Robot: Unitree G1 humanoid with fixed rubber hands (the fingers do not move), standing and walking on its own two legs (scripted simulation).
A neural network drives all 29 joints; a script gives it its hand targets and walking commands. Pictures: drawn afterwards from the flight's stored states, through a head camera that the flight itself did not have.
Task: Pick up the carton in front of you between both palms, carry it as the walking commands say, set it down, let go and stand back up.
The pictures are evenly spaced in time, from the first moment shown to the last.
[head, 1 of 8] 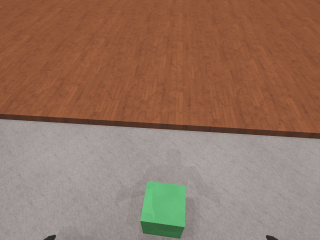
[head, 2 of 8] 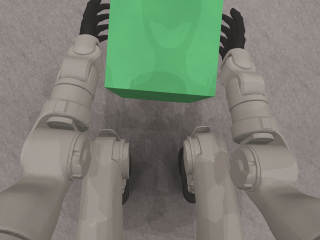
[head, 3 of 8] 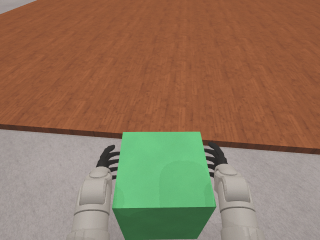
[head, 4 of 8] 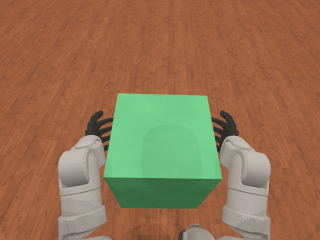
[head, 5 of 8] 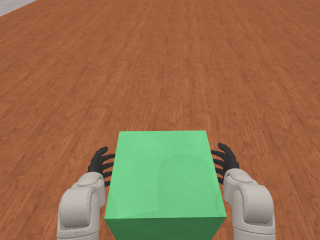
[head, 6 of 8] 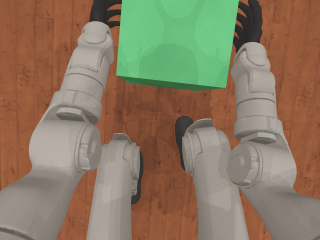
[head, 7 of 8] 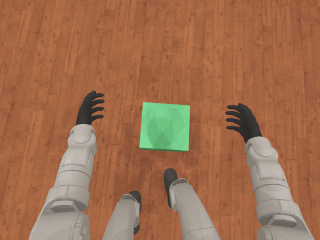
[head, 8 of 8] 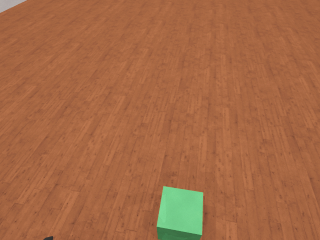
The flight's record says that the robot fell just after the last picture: no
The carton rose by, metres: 0.82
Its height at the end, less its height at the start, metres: +0.07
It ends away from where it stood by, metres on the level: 3.03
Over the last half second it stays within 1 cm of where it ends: yes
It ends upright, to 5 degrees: yes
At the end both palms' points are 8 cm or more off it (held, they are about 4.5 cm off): yes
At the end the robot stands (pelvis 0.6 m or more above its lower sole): yes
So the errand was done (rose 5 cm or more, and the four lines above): yes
